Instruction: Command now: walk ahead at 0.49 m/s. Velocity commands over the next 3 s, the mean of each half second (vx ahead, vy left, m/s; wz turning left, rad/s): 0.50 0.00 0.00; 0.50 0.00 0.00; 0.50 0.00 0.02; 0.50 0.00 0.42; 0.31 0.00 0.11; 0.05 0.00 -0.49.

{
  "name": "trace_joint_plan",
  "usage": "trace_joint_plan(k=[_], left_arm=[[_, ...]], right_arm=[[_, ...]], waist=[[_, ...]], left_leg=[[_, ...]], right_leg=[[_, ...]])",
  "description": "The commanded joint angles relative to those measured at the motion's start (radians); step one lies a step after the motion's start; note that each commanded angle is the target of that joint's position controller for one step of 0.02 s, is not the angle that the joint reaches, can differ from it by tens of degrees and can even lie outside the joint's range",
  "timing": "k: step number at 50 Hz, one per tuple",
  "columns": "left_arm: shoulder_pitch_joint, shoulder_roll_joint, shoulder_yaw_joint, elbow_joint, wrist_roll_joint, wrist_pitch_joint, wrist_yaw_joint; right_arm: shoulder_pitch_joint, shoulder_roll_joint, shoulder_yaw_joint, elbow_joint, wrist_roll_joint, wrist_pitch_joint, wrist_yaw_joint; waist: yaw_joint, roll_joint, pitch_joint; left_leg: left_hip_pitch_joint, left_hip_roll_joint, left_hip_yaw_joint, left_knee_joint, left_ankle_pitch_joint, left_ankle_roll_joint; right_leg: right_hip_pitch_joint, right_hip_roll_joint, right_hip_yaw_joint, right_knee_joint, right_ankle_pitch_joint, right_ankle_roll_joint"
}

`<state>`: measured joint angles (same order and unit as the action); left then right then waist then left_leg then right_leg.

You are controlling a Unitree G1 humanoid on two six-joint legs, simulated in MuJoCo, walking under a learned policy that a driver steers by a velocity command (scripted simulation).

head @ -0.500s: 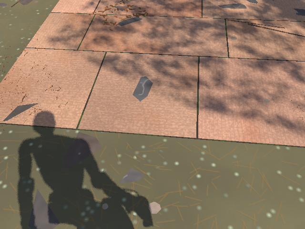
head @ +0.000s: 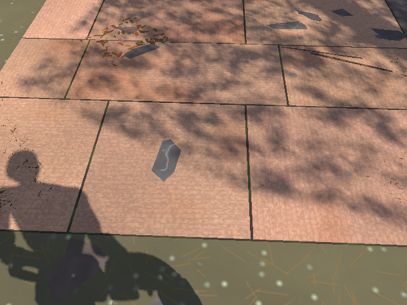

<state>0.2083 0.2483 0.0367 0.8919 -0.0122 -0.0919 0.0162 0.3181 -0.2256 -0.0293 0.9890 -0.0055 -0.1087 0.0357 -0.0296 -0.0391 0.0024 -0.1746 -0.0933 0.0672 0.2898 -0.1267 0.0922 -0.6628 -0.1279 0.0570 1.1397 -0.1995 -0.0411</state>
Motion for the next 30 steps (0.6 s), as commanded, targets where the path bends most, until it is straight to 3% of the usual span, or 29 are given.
trace_joint_plan(k=[1,5,10,12,13,14,15,16,17,18,19,20,22,24,26,30], left_arm=[[0.035,0.047,0.014,-0.042,0.013,0.003,0.007],[-0.128,0.029,0.007,-0.084,0.003,-0.009,-0.006],[-0.249,0.043,0.003,-0.134,-0.01,-0.018,-0.036],[-0.226,0.066,0.01,-0.139,-0.01,-0.027,-0.046],[-0.17,0.084,0.02,-0.128,-0.009,-0.031,-0.048],[-0.042,0.12,0.041,-0.09,-0.007,-0.033,-0.045],[0.163,0.193,0.069,-0.038,-0.001,-0.035,-0.037],[0.296,0.309,0.098,-0.012,0.015,-0.027,-0.035],[0.31,0.228,0.075,-0.007,0.012,-0.026,-0.039],[0.216,0.166,0.054,-0.024,0.007,-0.028,-0.039],[0.115,0.129,0.04,-0.048,0.005,-0.026,-0.039],[0.048,0.097,0.03,-0.059,0.008,-0.024,-0.044],[0.018,0.065,0.02,-0.049,0.018,-0.027,-0.053],[0.056,0.086,0.027,-0.023,0.017,-0.033,-0.05],[0.093,0.11,0.033,-0.003,0.018,-0.032,-0.039],[0.146,0.118,0.032,0.021,0.012,-0.019,-0.02]], right_arm=[[-0.041,-0.132,-0.021,-0.055,0.001,-0.018,-0.02],[0.041,-0.16,-0.026,-0.038,0.017,-0.005,-0.035],[0.114,-0.17,-0.032,-0.005,0.027,0.017,-0.038],[0.104,-0.182,-0.038,-0.003,0.027,0.027,-0.04],[0.084,-0.189,-0.04,-0.007,0.027,0.033,-0.041],[0.066,-0.177,-0.034,-0.013,0.022,0.038,-0.04],[0.057,-0.137,-0.017,-0.034,0.008,0.038,-0.04],[0.16,-0.02,0.019,-0.052,0.004,0.016,-0.03],[0.16,-0.059,0.013,-0.036,0.021,-0.012,-0.025],[0.067,-0.156,-0.013,-0.062,0.047,-0.026,-0.021],[0.001,-0.163,-0.015,-0.08,0.049,-0.028,-0.025],[-0.033,-0.149,-0.019,-0.085,0.035,-0.022,-0.031],[-0.005,-0.11,-0.024,-0.077,0.022,0.008,-0.037],[0.005,-0.085,-0.024,-0.076,0.019,0.026,-0.04],[-0.062,-0.09,-0.029,-0.102,0.013,0.03,-0.043],[-0.211,-0.071,-0.026,-0.149,0.012,0.024,-0.035]], waist=[[0.047,0.075,0.054],[-0.012,0.076,0.053],[-0.048,0.091,0.081],[-0.022,0.104,0.067],[0.016,0.115,0.038],[0.082,0.106,-0.036],[0.159,0.051,-0.182],[0.142,-0.201,-0.327],[0.148,-0.221,-0.391],[0.129,-0.149,-0.238],[0.099,-0.076,-0.154],[0.07,-0.021,-0.087],[0.02,-0.046,-0.042],[0.004,-0.034,-0.022],[0.012,-0.016,0.004],[0.048,-0.021,0.031]], left_leg=[[-0.107,0.279,-0.207,-0.207,0.07,0.171],[-0.017,0.264,-0.16,-0.19,0.085,0.127],[0.145,0.327,-0.179,-0.118,0.058,0.113],[0.189,0.351,-0.193,-0.063,0.11,0.097],[0.19,0.344,-0.183,0.001,0.227,0.083],[0.171,0.296,-0.142,0.154,0.391,0.06],[0.027,0.235,-0.085,0.428,0.355,0.025],[-0.4,0.064,-0.012,0.838,-0.03,-0.056],[-0.545,0.045,-0.168,1.002,-0.42,-0.046],[-0.63,0.109,-0.185,1.06,-0.361,-0.023],[-0.609,0.167,-0.156,1.029,-0.261,-0.017],[-0.569,0.201,-0.139,0.962,-0.19,-0.022],[-0.46,0.235,-0.135,0.874,-0.113,-0.033],[-0.461,0.236,-0.122,0.833,-0.069,-0.047],[-0.53,0.24,-0.121,0.742,0.009,-0.062],[-0.55,0.224,-0.102,0.497,0.188,-0.073]], right_leg=[[-0.02,-0.042,0.001,-0.14,0.161,0.028],[0.011,0.003,-0.037,-0.431,0.307,0.036],[0.009,0.032,-0.043,-0.583,0.217,0.017],[0.067,0.049,-0.052,-0.624,0.135,-0.011],[0.155,0.074,-0.074,-0.645,0.107,-0.028],[0.325,0.108,-0.1,-0.666,0.1,-0.053],[0.621,0.017,0.0,-0.639,0.124,-0.11],[1.028,-0.233,0.436,-0.699,0.016,-0.267],[1.071,-0.284,0.689,-0.836,-0.067,-0.302],[0.946,-0.251,0.548,-0.843,-0.07,-0.244],[0.798,-0.21,0.398,-0.861,0.005,-0.209],[0.665,-0.165,0.298,-0.9,0.074,-0.191],[0.525,-0.102,0.181,-0.964,0.143,-0.169],[0.494,-0.087,0.117,-0.991,0.247,-0.184],[0.516,-0.089,0.085,-1.005,0.314,-0.19],[0.548,-0.066,0.023,-1.025,0.298,-0.163]])
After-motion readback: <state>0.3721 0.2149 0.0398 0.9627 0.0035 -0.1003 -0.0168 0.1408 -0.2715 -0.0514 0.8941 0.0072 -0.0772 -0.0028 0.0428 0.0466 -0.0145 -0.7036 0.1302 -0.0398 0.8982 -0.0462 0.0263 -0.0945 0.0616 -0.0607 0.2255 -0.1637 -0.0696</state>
